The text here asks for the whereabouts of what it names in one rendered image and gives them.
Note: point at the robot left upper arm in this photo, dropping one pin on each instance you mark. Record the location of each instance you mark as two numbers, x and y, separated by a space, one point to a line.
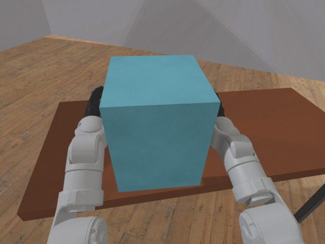
80 230

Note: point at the robot right upper arm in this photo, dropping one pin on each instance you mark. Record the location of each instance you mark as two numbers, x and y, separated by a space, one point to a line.
269 224

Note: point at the carton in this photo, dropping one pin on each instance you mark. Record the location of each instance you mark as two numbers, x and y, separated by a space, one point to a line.
159 114

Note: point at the right robot forearm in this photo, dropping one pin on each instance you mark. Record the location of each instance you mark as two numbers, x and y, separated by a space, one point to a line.
250 183

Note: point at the left robot forearm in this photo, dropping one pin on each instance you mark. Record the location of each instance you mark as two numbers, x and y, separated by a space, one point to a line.
82 189

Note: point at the right robot hand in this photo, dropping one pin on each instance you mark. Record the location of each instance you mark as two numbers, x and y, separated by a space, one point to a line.
221 109

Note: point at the left robot hand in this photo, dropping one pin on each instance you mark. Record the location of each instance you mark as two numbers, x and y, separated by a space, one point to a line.
92 108

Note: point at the table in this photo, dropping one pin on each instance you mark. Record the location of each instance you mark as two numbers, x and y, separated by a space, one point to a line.
286 130

